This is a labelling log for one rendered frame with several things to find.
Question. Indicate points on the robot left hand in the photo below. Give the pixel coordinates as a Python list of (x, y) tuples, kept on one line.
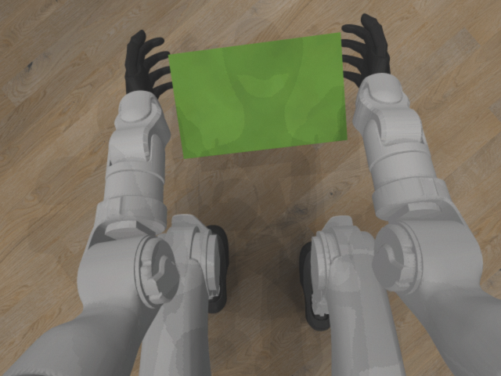
[(137, 76)]

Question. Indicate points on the robot right upper arm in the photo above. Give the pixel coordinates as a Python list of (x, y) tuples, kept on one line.
[(435, 267)]

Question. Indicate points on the right robot forearm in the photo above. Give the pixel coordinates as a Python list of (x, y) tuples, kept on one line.
[(404, 179)]

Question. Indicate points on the left robot thigh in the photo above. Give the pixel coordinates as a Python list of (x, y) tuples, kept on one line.
[(176, 343)]

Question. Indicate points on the robot left upper arm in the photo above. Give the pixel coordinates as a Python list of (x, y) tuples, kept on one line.
[(122, 285)]

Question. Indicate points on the left robot forearm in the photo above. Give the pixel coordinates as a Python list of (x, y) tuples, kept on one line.
[(135, 173)]

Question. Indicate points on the carton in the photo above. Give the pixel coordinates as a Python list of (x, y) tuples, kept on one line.
[(260, 96)]

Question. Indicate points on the robot right hand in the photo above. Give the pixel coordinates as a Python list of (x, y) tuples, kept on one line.
[(374, 52)]

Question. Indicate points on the robot left foot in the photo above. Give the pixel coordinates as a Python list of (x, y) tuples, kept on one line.
[(216, 304)]

